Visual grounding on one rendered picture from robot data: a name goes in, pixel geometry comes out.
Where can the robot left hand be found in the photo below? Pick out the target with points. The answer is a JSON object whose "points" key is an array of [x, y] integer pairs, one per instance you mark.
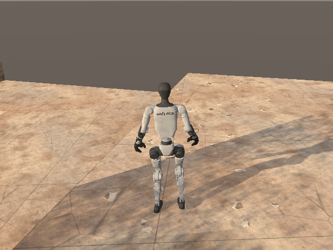
{"points": [[139, 145]]}

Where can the robot left upper arm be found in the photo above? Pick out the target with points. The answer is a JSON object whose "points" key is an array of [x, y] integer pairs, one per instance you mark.
{"points": [[146, 118]]}

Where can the humanoid robot head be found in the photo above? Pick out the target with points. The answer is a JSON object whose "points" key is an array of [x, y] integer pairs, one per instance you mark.
{"points": [[164, 89]]}

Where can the robot right upper arm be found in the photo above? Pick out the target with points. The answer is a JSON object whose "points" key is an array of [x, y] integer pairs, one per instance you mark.
{"points": [[184, 116]]}

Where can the left robot foot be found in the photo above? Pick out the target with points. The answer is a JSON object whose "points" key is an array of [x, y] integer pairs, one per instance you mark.
{"points": [[157, 208]]}

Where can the left robot forearm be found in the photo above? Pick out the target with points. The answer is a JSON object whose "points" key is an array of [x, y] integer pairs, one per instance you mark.
{"points": [[139, 137]]}

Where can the right robot forearm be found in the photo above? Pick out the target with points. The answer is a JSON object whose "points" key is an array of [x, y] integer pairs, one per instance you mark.
{"points": [[192, 133]]}

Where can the robot right hand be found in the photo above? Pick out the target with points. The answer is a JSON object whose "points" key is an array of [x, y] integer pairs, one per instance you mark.
{"points": [[194, 143]]}

